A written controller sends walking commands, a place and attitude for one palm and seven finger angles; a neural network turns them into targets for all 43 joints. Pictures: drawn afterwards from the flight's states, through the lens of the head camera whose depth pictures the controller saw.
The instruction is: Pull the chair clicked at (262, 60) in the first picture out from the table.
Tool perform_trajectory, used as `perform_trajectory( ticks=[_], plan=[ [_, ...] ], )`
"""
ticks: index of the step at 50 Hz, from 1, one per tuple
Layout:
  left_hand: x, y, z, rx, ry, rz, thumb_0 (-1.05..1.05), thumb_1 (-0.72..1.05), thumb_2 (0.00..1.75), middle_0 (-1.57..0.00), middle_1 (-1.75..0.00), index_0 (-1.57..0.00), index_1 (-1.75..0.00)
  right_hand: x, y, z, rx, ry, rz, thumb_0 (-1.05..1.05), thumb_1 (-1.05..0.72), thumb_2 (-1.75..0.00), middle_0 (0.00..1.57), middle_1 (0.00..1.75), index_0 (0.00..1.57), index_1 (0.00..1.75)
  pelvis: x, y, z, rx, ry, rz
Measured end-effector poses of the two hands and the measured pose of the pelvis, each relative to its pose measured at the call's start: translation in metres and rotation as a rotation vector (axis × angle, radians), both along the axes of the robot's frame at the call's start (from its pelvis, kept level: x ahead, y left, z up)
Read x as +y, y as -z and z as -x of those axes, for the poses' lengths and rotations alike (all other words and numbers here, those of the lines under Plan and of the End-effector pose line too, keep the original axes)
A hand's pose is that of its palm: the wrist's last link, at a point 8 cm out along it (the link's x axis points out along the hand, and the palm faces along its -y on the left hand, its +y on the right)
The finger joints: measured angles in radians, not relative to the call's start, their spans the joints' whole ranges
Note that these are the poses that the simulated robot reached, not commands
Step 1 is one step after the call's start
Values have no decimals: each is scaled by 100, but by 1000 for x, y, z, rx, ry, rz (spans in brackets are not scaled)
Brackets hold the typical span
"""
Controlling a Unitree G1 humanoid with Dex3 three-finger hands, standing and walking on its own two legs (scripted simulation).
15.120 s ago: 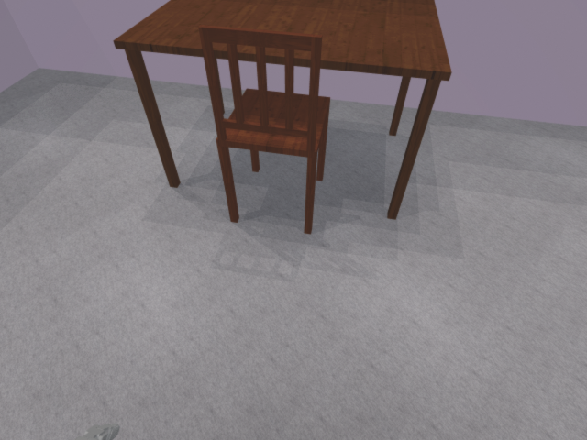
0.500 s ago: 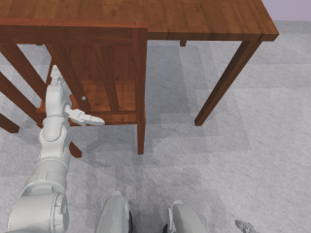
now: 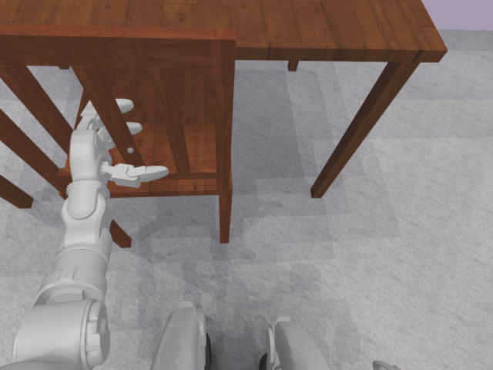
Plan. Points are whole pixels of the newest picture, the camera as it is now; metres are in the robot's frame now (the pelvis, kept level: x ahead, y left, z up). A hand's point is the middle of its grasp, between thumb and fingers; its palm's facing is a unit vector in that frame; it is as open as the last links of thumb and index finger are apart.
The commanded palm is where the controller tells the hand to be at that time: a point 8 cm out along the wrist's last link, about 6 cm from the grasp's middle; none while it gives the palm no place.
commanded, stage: hook a spindle and tug to test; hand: left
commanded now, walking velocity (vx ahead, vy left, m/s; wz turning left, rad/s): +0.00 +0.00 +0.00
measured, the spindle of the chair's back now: (118, 129) +0.49 +0.21 +0.03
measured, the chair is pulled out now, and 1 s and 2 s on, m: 0.00 0.05 0.19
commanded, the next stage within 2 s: step backward, pulling the chair out in 0.96 s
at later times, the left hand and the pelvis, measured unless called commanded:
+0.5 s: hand (132, 150) +0.45 +0.18 +0.03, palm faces +0.10 -0.99 -0.01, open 5.8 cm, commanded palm +0.41 +0.21 +0.03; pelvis +0.02 +0.01 +0.01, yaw -1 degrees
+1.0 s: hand (133, 176) +0.40 +0.17 +0.03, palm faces +0.07 -1.00 -0.01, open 5.9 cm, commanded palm +0.38 +0.21 +0.03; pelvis +0.03 +0.01 +0.02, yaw +0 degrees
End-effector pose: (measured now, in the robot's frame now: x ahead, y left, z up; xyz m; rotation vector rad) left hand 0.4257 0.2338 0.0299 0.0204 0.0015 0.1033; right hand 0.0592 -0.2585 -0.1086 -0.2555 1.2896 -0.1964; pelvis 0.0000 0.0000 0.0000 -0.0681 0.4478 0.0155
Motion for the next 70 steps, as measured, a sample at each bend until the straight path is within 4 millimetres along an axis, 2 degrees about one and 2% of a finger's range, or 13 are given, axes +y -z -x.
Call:
perform_trajectory(
  ticks=[3,7,16,19,32,43,49,55,57,60,63,66,70],
  plan=[
    [0,0,-1,4,-7,7,-1,-11,47,-40,-122,-39,-123,0,-1,0,2,4,0,1,-91,-89,20,30,20,30,1,-1,-1,2,-1,1],
    [-1,0,-3,7,-16,10,-1,10,55,-41,-130,-40,-133,1,-2,-2,4,3,-1,1,-91,-89,20,30,20,30,2,-2,-3,3,-1,1],
    [-1,-1,-3,8,-11,8,0,59,76,-39,-134,-38,-137,4,-7,-12,-5,5,-8,1,-91,-89,20,30,20,30,3,-6,-9,5,3,1],
    [-2,-1,-2,12,-6,10,1,70,81,-38,-134,-37,-138,5,-9,-16,-14,8,-12,1,-91,-89,20,30,20,30,4,-8,-12,3,5,1],
    [-5,-2,7,21,14,15,1,72,77,-34,-136,-34,-139,10,-17,-42,-64,3,-30,1,-91,-89,20,30,20,30,7,-15,-25,0,15,-6],
    [-8,-2,31,31,29,18,2,72,77,-33,-136,-34,-140,15,-24,-67,-124,-19,-44,1,-91,-89,20,30,20,30,9,-20,-34,-11,17,-11],
    [-10,-2,45,19,30,13,1,71,78,-34,-136,-34,-140,16,-22,-79,-154,-47,-44,1,-91,-90,20,30,20,30,9,-18,-33,-17,10,-12],
    [-10,-2,47,12,26,-10,1,68,81,-37,-137,-35,-140,17,-17,-83,-162,-60,-37,1,-91,-90,20,30,20,30,7,-14,-24,-40,-2,-14],
    [-11,-11,47,101,6,-51,2,68,82,-37,-132,-35,-141,21,-28,-80,-159,-22,-41,1,-91,-89,20,30,20,30,7,-27,-22,-101,-9,-22],
    [-14,-23,49,264,-24,-86,4,69,82,-33,-123,-35,-142,29,-53,-77,-187,33,-56,1,-91,-89,20,30,20,30,9,-53,-27,-151,2,-31],
    [-19,-28,57,349,-47,-33,5,70,80,-27,-110,-38,-143,32,-77,-71,-194,60,-51,1,-91,-89,20,30,20,30,11,-75,-32,-182,18,-34],
    [-24,-31,63,392,-32,-27,6,70,78,-25,-105,-42,-144,29,-95,-63,-172,54,-14,1,-91,-89,20,30,20,30,12,-89,-32,-214,20,-31],
    [-28,-34,68,428,20,-62,6,69,76,-26,-108,-46,-144,19,-110,-52,-151,47,46,1,-91,-89,20,30,20,30,15,-99,-24,-256,10,-24]
  ],
)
